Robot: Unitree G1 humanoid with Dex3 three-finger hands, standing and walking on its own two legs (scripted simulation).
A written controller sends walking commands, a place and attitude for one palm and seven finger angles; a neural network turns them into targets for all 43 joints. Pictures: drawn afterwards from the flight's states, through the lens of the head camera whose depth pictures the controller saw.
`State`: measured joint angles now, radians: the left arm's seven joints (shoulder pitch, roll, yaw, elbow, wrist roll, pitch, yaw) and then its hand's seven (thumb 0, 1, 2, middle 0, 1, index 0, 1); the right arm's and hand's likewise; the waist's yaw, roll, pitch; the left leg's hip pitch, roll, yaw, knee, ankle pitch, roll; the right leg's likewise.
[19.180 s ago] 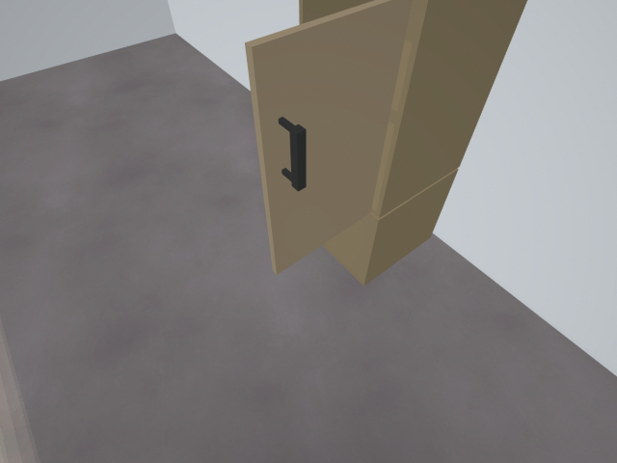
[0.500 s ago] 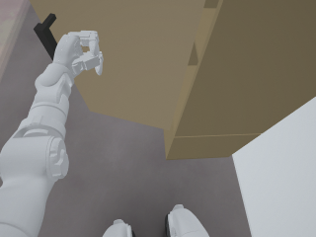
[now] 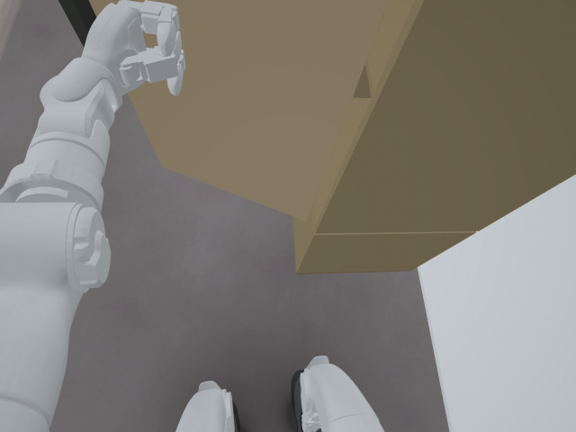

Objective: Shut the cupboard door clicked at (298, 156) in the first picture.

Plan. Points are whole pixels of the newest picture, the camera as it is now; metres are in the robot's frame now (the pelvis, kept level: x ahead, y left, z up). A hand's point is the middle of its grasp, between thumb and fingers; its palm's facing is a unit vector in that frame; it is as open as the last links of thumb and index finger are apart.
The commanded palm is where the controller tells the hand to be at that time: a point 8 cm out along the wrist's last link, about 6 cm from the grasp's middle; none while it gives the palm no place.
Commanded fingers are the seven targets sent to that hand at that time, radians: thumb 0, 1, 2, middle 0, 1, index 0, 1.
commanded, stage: push the door shut along its arc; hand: left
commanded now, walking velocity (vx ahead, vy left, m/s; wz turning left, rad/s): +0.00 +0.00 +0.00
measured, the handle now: (101, 27) +0.61 +0.15 +0.11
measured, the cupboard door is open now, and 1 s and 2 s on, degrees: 67 51 51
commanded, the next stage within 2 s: pull the fist back off the door in 0.26 s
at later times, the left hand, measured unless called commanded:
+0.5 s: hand (201, 30) +0.60 +0.03 +0.12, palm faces -0.15 -0.98 +0.09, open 3.0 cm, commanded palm +0.59 +0.05 +0.12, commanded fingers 0.00 0.90 0.90 -1.30 -1.50 -1.30 -1.50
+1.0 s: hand (216, 64) +0.55 +0.02 +0.11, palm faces -0.08 -1.00 -0.04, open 3.1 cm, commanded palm +0.51 +0.07 +0.12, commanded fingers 0.00 0.90 0.90 -1.30 -1.50 -1.30 -1.50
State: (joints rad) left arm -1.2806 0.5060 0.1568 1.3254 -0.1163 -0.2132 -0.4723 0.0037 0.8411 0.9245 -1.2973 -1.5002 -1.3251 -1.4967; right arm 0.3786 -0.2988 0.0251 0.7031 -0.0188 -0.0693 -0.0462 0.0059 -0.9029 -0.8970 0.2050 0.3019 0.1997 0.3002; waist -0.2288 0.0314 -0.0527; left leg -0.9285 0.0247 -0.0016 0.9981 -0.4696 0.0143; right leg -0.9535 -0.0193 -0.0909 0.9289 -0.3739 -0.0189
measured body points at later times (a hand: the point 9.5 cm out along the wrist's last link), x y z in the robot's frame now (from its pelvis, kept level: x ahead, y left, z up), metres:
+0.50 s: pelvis +0.00 +0.01 -0.02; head +0.17 +0.01 +0.40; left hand +0.60 +0.09 +0.11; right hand -0.06 -0.24 -0.12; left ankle -0.01 +0.11 -0.67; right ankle +0.03 -0.12 -0.67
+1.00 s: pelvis +0.02 +0.00 +0.02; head +0.15 -0.02 +0.45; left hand +0.55 +0.07 +0.11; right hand -0.03 -0.26 -0.10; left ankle -0.01 +0.11 -0.67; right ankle +0.03 -0.12 -0.67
